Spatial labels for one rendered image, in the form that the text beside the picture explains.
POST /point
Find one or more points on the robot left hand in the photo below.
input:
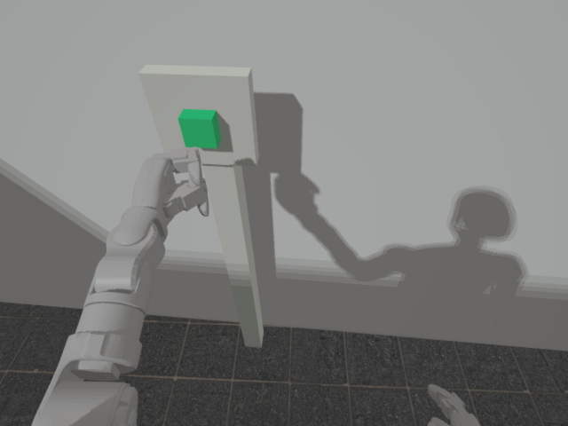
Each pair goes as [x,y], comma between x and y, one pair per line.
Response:
[156,188]

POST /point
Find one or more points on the button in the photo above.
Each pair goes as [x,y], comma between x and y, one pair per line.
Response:
[200,128]

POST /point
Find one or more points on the left robot upper arm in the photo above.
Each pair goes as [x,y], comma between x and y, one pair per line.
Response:
[77,403]

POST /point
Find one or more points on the robot left forearm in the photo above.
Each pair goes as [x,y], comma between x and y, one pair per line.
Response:
[106,341]

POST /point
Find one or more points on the robot right hand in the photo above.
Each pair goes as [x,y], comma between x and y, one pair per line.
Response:
[452,407]

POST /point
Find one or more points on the panel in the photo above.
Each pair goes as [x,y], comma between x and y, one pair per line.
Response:
[229,90]

